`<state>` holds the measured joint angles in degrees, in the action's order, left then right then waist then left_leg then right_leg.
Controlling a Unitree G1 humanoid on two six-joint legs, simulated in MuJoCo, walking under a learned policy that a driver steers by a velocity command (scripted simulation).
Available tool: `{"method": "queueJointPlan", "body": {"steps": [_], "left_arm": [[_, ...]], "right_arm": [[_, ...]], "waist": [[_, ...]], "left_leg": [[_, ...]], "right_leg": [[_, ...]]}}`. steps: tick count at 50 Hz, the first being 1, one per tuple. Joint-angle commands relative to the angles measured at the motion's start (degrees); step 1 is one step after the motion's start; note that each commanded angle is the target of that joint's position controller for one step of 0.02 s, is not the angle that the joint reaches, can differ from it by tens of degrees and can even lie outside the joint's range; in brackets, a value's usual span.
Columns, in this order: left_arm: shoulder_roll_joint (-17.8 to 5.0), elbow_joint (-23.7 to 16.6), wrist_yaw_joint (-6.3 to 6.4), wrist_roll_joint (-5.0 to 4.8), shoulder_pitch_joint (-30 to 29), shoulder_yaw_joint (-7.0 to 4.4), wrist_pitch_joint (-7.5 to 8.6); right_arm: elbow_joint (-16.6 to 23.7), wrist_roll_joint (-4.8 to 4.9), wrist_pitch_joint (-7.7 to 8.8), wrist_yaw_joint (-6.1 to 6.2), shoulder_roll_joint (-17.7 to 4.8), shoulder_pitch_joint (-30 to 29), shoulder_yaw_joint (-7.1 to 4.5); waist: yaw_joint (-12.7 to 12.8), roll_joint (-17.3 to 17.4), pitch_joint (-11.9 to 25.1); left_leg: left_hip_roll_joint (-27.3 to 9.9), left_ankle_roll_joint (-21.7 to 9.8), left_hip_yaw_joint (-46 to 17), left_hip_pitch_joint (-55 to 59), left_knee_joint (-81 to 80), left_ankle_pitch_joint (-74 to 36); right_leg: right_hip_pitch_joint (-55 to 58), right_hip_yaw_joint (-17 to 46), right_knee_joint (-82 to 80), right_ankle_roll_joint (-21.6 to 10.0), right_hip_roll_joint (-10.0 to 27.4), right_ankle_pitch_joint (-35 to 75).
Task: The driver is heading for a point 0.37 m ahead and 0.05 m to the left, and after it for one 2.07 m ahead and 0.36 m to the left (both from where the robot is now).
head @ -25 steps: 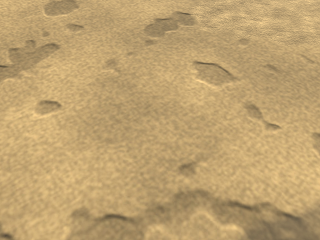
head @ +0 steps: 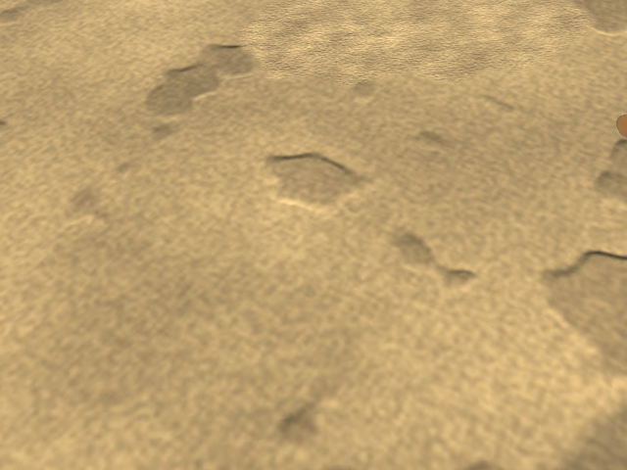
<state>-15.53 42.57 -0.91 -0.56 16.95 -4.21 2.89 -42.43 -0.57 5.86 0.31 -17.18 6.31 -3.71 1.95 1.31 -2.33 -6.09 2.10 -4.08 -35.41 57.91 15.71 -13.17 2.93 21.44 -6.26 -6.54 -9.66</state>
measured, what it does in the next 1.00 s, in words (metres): walks ahead, turning left: left foot, then right foot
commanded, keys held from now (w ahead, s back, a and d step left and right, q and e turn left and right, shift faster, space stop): w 0.22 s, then q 0.76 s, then no key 0.02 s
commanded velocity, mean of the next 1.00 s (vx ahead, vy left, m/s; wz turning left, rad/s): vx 0.22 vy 0.00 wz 0.19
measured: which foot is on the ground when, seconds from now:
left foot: up 0.00-0.24, down 0.26-0.72, up 0.74-1.00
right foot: down 0.00-0.26, up 0.28-0.70, down 0.72-1.00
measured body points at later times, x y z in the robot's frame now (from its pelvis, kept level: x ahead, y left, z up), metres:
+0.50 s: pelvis +0.25 +0.06 +0.00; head +0.30 +0.08 +0.44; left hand +0.41 +0.33 -0.11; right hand +0.34 -0.21 -0.11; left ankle +0.30 +0.15 -0.74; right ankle +0.27 -0.09 -0.68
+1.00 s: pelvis +0.31 +0.04 +0.00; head +0.36 +0.03 +0.45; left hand +0.38 +0.34 -0.09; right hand +0.54 -0.20 -0.11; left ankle +0.28 +0.17 -0.69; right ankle +0.37 -0.08 -0.74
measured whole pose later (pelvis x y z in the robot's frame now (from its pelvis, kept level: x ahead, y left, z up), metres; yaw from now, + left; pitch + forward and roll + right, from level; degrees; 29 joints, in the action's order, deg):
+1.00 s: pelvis +0.31 +0.04 +0.00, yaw +17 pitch +2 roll +0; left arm -14.9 39.1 2.2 0.9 8.9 -3.7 -0.4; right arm -38.9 1.2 -3.8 0.6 -18.9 10.0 -5.1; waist 0.6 1.6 -3.0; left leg -1.0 5.8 -1.8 -28.6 54.9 23.2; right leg -15.4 -3.3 25.0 -0.1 2.8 -11.5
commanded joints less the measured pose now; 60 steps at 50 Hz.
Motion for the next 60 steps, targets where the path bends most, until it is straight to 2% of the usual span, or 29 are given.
{"method": "queueJointPlan", "body": {"steps": [1, 4, 8, 11, 12, 13, 14, 15, 16, 18, 19, 22, 25, 30, 33, 35, 36, 37, 38, 39, 41, 45, 52, 54, 56, 57, 58, 59, 60], "left_arm": [[-9.76, -4.53, 1.30, -0.30, -1.88, -2.50, 0.94], [-8.91, -3.35, 1.53, -0.36, 1.08, -2.16, 0.69], [-8.97, -1.38, 1.36, -0.52, 4.86, -2.03, 0.51], [-9.61, -0.83, 1.56, -0.24, 4.71, -2.26, -0.08], [-9.15, -1.17, 1.67, -0.11, 3.02, -2.01, -0.29], [-7.77, -1.96, 1.84, 0.37, 2.23, -1.41, -0.34], [-5.25, -3.22, 2.17, 1.47, 5.83, -0.37, 0.04], [-3.47, -1.90, 1.94, 0.79, 12.93, 0.26, 0.61], [-8.15, -1.73, 1.67, 0.58, 9.96, -0.42, 0.74], [-8.91, -4.16, 1.75, 0.81, -0.79, -0.68, 0.45], [-8.13, -5.11, 1.94, 1.46, -2.62, -0.74, 0.28], [-5.09, -5.60, 2.73, 1.04, -0.91, -0.25, -0.67], [-5.05, -5.59, 3.44, 1.06, -1.99, -0.19, -1.53], [-5.15, -7.17, 3.33, 0.74, -8.59, -0.39, -2.55], [-5.67, -8.06, 2.71, 0.35, -10.36, -0.67, -1.48], [-5.99, -7.09, 2.25, 0.20, -7.19, -1.12, -0.38], [-8.25, -6.93, 2.40, 0.73, -5.86, -1.78, -0.10], [-11.84, -8.00, 3.04, 1.72, -5.96, -2.40, -0.48], [-12.88, -7.25, 2.55, 3.63, -5.37, -2.75, -0.99], [-10.16, -7.99, 2.40, 2.89, -6.16, -2.16, -0.85], [-6.80, -8.66, 2.46, 1.85, -9.84, -1.21, -0.99], [-7.82, -7.66, 3.25, 1.74, -9.60, -1.56, -2.07], [-11.18, -6.11, 2.77, 0.46, -8.41, -2.89, -2.92], [-11.38, -5.58, 2.41, -0.63, -9.33, -2.77, -2.89], [-8.56, -3.57, 2.10, -0.98, -6.39, -1.72, -2.64], [-4.05, -4.25, 1.52, 1.98, -4.81, -0.13, -2.36], [-4.49, -6.18, 1.97, 2.27, -7.56, -0.18, -2.42], [-8.50, -5.92, 2.58, 1.16, -9.89, -1.27, -2.82], [-9.20, -5.15, 2.75, 0.42, -9.60, -1.75, -3.25]], "right_arm": [[3.42, -0.37, -0.19, 0.06, -3.17, -0.96, -0.65], [4.30, 0.20, 0.40, -0.91, -1.85, -6.22, 0.18], [6.01, 0.84, 1.23, -1.96, -3.86, -10.10, -0.18], [5.86, 0.85, 1.83, -2.27, -5.44, -7.20, -0.82], [4.39, 0.34, 2.00, -2.06, -6.55, -2.30, -1.50], [3.03, -0.74, 2.28, -1.92, -8.79, 4.28, -2.25], [2.29, -1.90, 2.37, -1.98, -12.79, 11.51, -2.98], [-0.04, -1.01, 1.42, -2.68, -13.07, 14.67, -3.25], [0.61, 1.34, 0.84, -2.89, -8.94, 13.99, -2.04], [2.42, 1.23, -0.39, -2.53, -5.63, 6.22, -0.67], [2.50, 0.93, -0.73, -2.27, -5.23, 4.81, -0.48], [2.27, 0.15, -1.53, -1.55, -7.63, 3.86, -1.32], [2.29, 0.93, -3.04, -0.45, -10.27, 4.12, -2.50], [2.62, 1.84, -5.53, 0.74, -9.81, 4.51, -2.73], [3.26, 1.77, -6.62, 1.07, -9.53, 4.45, -2.82], [4.33, 2.25, -7.17, 1.40, -8.70, 2.53, -2.59], [4.73, 2.00, -7.24, 1.54, -6.73, 3.83, -2.01], [4.86, 0.82, -7.18, 1.39, -3.10, 7.28, -1.04], [6.58, 1.21, -6.61, 1.35, -5.48, 8.02, -1.69], [5.20, 0.82, -6.49, 1.30, -9.58, 9.66, -2.90], [3.19, 1.62, -7.99, 1.60, -10.22, 9.83, -3.85], [6.11, 2.16, -9.09, 1.10, -5.70, 5.46, -2.58], [9.23, 1.42, -9.00, -0.65, -4.90, 2.29, -1.84], [8.55, 1.30, -9.02, -1.03, -4.83, 4.51, -2.01], [7.27, 0.85, -8.83, -0.88, -6.19, 7.73, -2.39], [8.23, 0.47, -8.75, 0.03, -10.83, 8.50, -3.08], [9.08, -1.05, -8.07, -0.12, -11.65, 6.09, -2.68], [8.81, -1.72, -7.03, -0.49, -9.39, 6.32, -2.18], [7.86, -1.59, -6.20, -0.66, -8.01, 4.51, -1.59]], "waist": [[-1.41, -3.77, 3.05], [1.74, -5.63, 2.82], [3.36, -6.32, 1.34], [1.17, -8.29, 1.32], [-1.74, -8.24, 3.26], [-4.65, -6.96, 9.49], [-5.12, 2.08, 19.08], [-3.45, 17.42, 24.60], [-4.84, 10.30, 21.15], [-4.50, 0.65, 9.30], [-3.28, -0.42, 7.37], [-0.43, 4.24, 8.20], [-0.40, 4.71, 10.72], [-2.14, 5.77, 8.94], [-2.49, 7.38, 7.64], [-0.09, 7.42, 7.51], [-0.60, 5.17, 8.77], [-2.97, -7.19, 10.82], [-3.67, -18.58, 9.59], [-3.27, -13.30, 9.27], [-4.01, -7.35, 7.49], [-2.22, -10.51, 5.68], [-0.29, -12.21, 8.38], [-1.99, -11.84, 7.96], [-3.22, -7.44, 8.08], [-1.12, 7.22, 10.54], [-2.05, 14.61, 9.27], [-4.61, 9.88, 9.06], [-3.32, 8.89, 7.13]], "left_leg": [[1.06, 1.84, 1.42, 0.70, -10.91, -10.72], [3.27, 1.56, 2.66, 5.55, -22.24, -22.28], [3.86, -0.84, 1.71, 3.77, -27.98, -20.09], [4.79, -3.66, 2.74, 6.39, -30.25, -12.86], [6.29, -5.30, 4.53, 12.03, -32.85, -14.12], [3.28, -7.97, 2.34, 23.25, -30.85, -22.75], [-7.21, -14.43, -10.99, 42.17, -26.97, -37.81], [-16.46, -23.08, -31.39, 54.04, -32.77, -39.10], [-15.03, -21.44, -32.69, 52.23, -34.89, -31.47], [-10.14, -17.94, -19.28, 37.85, -35.72, -38.47], [-8.51, -17.30, -16.49, 32.67, -36.36, -42.71], [-4.99, -16.96, -11.97, 26.17, -38.03, -47.78], [-4.44, -16.93, -11.46, 23.80, -38.23, -44.09], [-2.04, -14.27, -14.51, 19.95, -38.61, -21.34], [-1.68, -13.56, -19.15, 21.83, -36.29, -17.62], [0.44, -11.12, -20.56, 21.74, -32.60, -16.58], [2.63, -8.50, -19.26, 18.43, -28.64, -9.79], [8.70, -5.08, -11.02, 11.67, -15.50, 10.23], [13.11, -2.38, -3.60, 1.31, -5.13, 23.77], [9.49, -0.29, -4.42, 0.09, 4.67, 21.76], [7.84, 2.19, -3.34, -0.52, 10.56, 15.19], [6.44, 4.50, 1.18, -0.06, 6.35, 8.23], [5.42, 1.96, 5.54, 12.41, -13.95, 6.69], [6.38, -0.32, 6.63, 17.52, -23.99, 1.23], [6.05, -3.70, 4.20, 29.85, -37.11, -12.68], [-7.30, -7.50, -12.25, 38.93, -37.69, -30.63], [-16.98, -18.80, -19.91, 33.13, -37.24, -37.22], [-14.95, -20.93, -18.32, 29.57, -38.69, -31.26], [-11.19, -18.22, -13.99, 28.06, -38.90, -26.83]], "right_leg": [[-0.65, 10.94, -8.62, -9.22, 12.83, 15.60], [-1.39, 8.78, -8.12, -6.70, 11.54, 10.06], [6.11, 13.14, -4.40, -6.14, 15.48, 7.69], [10.91, 15.67, -0.30, -4.82, 17.70, 14.68], [11.94, 13.41, 5.24, -3.28, 15.49, 25.86], [9.73, 10.07, 15.42, -0.90, 12.19, 30.75], [-2.89, 6.50, 33.17, 2.69, 6.38, 15.92], [-18.29, 3.55, 49.92, 6.91, -0.50, -24.47], [-23.59, 6.46, 54.74, 7.29, 2.76, -26.31], [-25.54, 2.72, 51.94, 8.27, 6.93, -19.39], [-23.56, 2.41, 47.84, 8.54, 8.46, -17.14], [-17.08, 1.18, 37.66, 9.67, 8.25, -15.59], [-13.99, 0.77, 30.17, 10.82, 6.73, -10.56], [-10.89, 2.06, 21.27, 11.06, 4.92, -4.67], [-9.13, 2.63, 13.68, 10.38, 3.94, -5.89], [-2.63, 1.86, 1.21, 8.79, 4.44, 1.82], [3.77, 4.90, -1.19, 6.62, 10.08, 6.91], [10.39, 15.56, -0.79, 1.35, 23.12, 20.91], [10.11, 27.44, -2.01, -7.80, 30.82, 29.49], [9.73, 25.60, -1.81, -9.66, 30.44, 29.01], [7.84, 14.08, -0.29, -5.40, 23.61, 24.38], [6.25, 5.44, -2.07, -5.75, 20.50, 23.63], [6.28, 1.95, -0.87, -6.54, 23.42, 21.73], [5.33, 1.52, 1.70, -5.04, 23.07, 19.24], [-1.53, -2.09, 7.74, 1.04, 19.69, 10.21], [-11.69, -7.89, 20.65, 7.28, 14.25, -10.34], [-18.54, -5.56, 29.06, 10.07, 9.52, -28.27], [-17.86, -1.77, 35.58, 10.49, 10.64, -28.11], [-17.80, -0.64, 37.86, 10.26, 10.87, -24.83]]}}
Next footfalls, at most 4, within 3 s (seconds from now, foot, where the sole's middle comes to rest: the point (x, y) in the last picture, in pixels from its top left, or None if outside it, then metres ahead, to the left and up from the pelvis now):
0.26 left None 0.34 0.15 -0.78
0.72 right None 0.40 -0.07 -0.78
1.12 left None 0.31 0.18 -0.78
1.50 right None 0.36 -0.04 -0.78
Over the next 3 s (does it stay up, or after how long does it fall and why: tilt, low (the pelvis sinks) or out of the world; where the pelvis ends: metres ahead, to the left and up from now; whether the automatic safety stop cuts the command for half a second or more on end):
stays up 0.27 0.12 -0.01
